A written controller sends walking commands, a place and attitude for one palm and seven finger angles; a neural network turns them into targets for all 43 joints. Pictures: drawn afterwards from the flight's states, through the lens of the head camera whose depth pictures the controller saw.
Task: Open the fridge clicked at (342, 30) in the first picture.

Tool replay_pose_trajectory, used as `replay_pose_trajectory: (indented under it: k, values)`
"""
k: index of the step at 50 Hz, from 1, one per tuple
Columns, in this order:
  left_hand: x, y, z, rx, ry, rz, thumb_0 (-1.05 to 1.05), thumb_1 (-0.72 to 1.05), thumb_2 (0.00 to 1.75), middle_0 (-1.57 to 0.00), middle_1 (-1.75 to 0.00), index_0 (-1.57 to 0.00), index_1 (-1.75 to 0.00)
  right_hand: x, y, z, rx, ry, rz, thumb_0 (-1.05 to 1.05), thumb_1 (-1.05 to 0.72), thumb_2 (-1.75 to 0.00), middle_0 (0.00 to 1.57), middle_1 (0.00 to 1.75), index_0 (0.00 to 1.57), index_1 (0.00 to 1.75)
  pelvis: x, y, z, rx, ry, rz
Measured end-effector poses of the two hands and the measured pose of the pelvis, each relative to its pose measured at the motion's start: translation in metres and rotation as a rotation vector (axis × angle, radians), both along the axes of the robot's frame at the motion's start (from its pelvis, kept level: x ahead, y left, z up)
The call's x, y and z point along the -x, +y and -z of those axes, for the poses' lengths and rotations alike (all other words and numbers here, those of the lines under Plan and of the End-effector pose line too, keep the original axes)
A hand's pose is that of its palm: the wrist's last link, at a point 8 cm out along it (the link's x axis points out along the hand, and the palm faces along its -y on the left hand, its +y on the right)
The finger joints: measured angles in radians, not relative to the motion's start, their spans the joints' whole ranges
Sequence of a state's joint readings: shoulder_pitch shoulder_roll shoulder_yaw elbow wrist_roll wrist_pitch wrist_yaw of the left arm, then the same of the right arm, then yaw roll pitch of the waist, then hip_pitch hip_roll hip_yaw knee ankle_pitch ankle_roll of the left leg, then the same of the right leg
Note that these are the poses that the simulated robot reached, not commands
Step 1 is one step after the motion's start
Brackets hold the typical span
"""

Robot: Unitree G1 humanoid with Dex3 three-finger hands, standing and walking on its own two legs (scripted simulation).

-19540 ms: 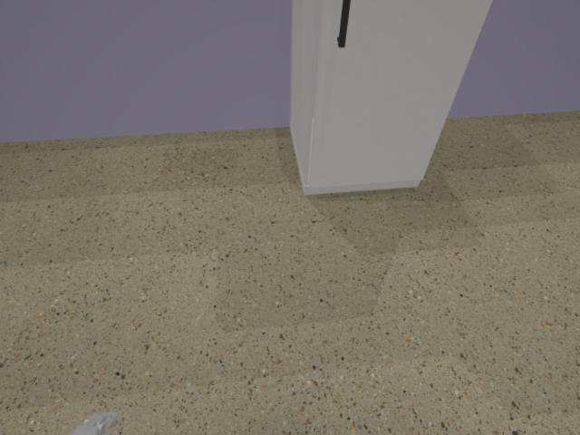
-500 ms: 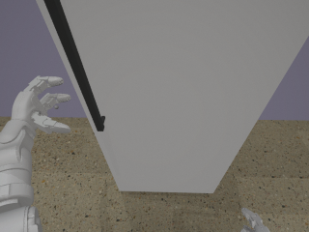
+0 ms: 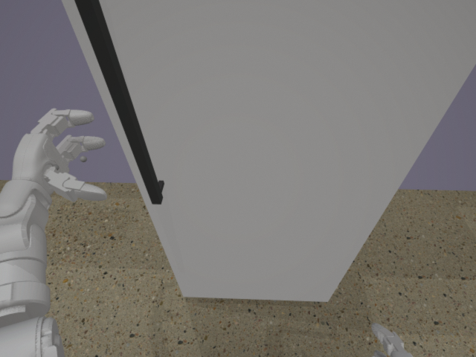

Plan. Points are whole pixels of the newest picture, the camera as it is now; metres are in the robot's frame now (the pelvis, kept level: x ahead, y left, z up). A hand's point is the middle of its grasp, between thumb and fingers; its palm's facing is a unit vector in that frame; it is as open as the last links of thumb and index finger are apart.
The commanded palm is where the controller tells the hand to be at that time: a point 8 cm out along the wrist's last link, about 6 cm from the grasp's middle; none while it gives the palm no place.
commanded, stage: move the hooked fingers beside the handle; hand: left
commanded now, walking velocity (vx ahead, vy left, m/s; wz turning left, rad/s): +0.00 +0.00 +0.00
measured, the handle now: (130, 108) +0.43 +0.19 +0.22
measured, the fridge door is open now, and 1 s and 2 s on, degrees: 0 0 0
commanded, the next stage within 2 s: none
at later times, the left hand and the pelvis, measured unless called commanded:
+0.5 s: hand (87, 161) +0.36 +0.26 +0.17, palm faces +0.03 -1.00 -0.02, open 14.0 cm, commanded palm +0.34 +0.30 +0.16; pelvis +0.00 +0.00 +0.00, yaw +0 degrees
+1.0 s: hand (94, 163) +0.38 +0.26 +0.15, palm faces +0.05 -1.00 -0.02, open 14.0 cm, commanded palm +0.35 +0.30 +0.17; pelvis +0.00 +0.00 +0.00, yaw +0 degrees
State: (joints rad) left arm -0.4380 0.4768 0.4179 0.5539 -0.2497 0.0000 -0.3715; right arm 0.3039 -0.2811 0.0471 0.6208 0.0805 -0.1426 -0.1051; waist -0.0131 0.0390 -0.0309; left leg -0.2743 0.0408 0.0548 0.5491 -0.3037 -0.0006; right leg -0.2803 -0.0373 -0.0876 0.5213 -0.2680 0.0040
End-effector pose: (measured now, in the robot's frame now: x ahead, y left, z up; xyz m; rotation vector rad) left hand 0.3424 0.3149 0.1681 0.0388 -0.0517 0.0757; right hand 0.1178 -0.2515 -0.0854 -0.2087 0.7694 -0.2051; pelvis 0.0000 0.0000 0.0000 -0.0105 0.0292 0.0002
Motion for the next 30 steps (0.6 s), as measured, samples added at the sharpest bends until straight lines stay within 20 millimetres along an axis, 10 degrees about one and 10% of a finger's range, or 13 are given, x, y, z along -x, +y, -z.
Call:
replay_pose_trajectory:
  k: [30]
  values:
    - [-0.004,-0.012,0.016,0.020,0.090,0.032,-0.01,-0.51,0.30,-0.30,-1.20,-0.30,-1.20,-0.009,0.001,0.002,-0.007,-0.005,-0.009,0.01,-0.90,-0.90,0.20,0.30,0.21,0.30,0.001,0.000,0.000,-0.002,0.010,-0.006]
